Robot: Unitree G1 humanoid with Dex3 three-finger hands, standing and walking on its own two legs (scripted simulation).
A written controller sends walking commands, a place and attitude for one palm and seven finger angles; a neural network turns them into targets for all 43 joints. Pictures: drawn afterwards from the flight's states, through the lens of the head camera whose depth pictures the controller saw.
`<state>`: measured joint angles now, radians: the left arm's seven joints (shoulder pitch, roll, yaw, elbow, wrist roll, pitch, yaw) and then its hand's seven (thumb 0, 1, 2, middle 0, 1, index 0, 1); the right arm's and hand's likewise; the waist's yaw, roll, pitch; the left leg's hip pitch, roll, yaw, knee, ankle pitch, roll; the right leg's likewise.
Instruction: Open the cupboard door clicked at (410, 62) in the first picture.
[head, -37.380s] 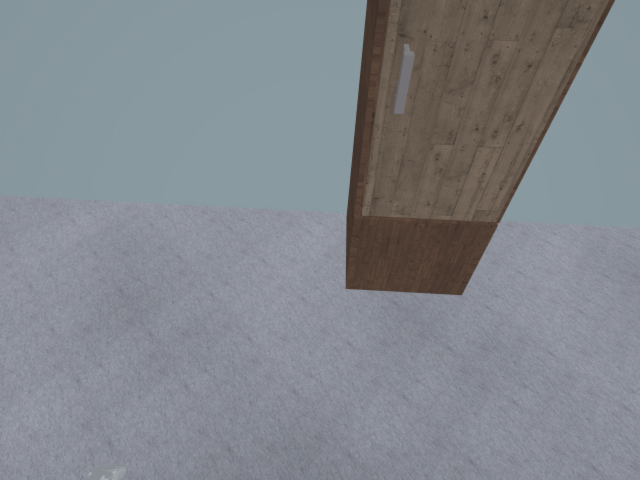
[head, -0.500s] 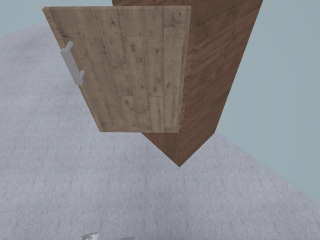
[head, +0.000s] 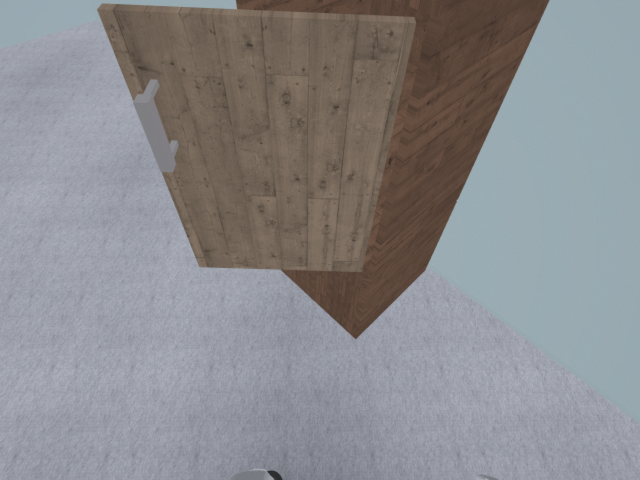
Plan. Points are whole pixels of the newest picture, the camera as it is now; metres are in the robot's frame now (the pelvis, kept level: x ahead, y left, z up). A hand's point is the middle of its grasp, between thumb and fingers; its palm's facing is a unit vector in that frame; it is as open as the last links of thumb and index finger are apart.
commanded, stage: come to a stop and stand still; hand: left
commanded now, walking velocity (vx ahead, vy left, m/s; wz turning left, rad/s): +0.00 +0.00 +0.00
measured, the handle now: (160, 127) +0.57 +0.29 +0.10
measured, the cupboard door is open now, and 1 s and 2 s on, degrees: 44 44 44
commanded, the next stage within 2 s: look again from close up in 0.34 s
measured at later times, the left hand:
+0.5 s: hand out of the picture +0.00 +0.16 -0.18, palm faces -0.01 -0.98 -0.21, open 7.3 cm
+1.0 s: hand out of the picture -0.01 +0.16 -0.17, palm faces -0.01 -0.98 -0.21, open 7.3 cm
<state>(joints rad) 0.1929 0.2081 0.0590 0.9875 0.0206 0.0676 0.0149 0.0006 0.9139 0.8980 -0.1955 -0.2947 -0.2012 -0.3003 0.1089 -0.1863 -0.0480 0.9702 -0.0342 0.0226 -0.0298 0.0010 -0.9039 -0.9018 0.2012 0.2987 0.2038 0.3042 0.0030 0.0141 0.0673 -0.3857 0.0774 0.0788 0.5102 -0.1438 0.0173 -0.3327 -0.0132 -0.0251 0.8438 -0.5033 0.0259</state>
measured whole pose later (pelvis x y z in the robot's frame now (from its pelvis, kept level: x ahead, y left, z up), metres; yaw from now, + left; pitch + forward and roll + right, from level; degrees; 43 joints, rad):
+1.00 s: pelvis -0.02 -0.02 +0.00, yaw -1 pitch +0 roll +0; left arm 0.29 0.18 -0.02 1.08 0.02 -0.01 0.03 0.00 0.91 0.90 -0.20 -0.30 -0.20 -0.30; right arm 0.25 -0.18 0.01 1.07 -0.02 -0.02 -0.01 0.00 -0.91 -0.90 0.20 0.30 0.20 0.30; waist 0.01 0.00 0.03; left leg -0.24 0.00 0.07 0.48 -0.23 0.02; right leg -0.18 -0.03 -0.01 0.49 -0.30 0.02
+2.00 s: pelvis +0.06 +0.06 -0.01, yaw +2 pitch +1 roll +1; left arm 0.34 0.20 0.04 0.98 0.03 0.02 0.03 0.00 0.91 0.90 -0.20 -0.30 -0.21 -0.30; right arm 0.13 -0.22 -0.04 0.91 -0.02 0.01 0.01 0.00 -0.91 -0.90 0.20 0.30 0.20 0.30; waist 0.05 -0.02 0.04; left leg -0.35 0.06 0.08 0.59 -0.20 -0.02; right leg -0.25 -0.14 -0.13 0.68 -0.44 0.05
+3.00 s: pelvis +0.06 +0.06 +0.00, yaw +2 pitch +0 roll +0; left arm 0.28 0.17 -0.02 1.07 0.01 -0.02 0.04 0.00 0.91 0.90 -0.20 -0.30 -0.20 -0.30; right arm 0.27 -0.16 0.03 1.11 -0.02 -0.01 -0.02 0.01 -0.91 -0.90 0.20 0.30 0.20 0.30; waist 0.00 -0.01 0.02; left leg -0.18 -0.01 0.06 0.47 -0.29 0.03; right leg -0.16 0.01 -0.04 0.46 -0.30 -0.03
